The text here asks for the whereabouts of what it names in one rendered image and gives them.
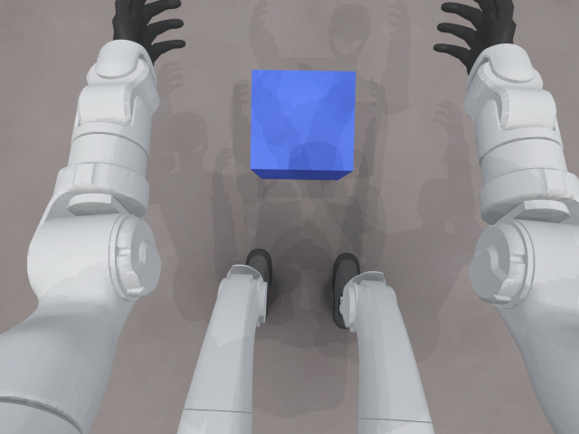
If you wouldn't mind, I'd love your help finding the right robot hand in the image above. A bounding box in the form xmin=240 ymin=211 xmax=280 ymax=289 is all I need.
xmin=433 ymin=0 xmax=517 ymax=75

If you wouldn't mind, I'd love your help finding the robot left forearm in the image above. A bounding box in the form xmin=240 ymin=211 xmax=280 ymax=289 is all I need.
xmin=27 ymin=40 xmax=160 ymax=295

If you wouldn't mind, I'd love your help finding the carton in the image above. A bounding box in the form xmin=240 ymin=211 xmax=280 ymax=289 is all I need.
xmin=251 ymin=70 xmax=356 ymax=180

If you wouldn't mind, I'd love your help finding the robot right forearm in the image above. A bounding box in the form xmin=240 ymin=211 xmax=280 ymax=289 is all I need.
xmin=463 ymin=43 xmax=579 ymax=225

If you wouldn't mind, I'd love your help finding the robot left upper arm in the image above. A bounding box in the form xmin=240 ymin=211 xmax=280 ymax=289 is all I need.
xmin=0 ymin=212 xmax=161 ymax=434

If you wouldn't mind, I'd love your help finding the robot right foot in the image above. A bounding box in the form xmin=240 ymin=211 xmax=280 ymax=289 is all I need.
xmin=332 ymin=253 xmax=360 ymax=329

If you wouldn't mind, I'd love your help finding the robot right upper arm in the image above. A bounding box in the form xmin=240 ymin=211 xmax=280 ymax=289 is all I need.
xmin=469 ymin=219 xmax=579 ymax=434

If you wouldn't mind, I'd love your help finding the left robot hand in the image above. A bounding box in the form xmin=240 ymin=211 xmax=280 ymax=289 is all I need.
xmin=112 ymin=0 xmax=185 ymax=66

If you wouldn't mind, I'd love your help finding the left robot shin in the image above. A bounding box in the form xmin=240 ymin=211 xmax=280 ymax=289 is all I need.
xmin=217 ymin=265 xmax=264 ymax=296

